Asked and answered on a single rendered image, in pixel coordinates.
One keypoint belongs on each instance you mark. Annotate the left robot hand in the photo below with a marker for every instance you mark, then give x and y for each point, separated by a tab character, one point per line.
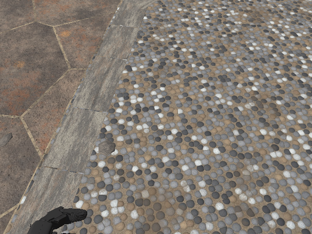
55	219

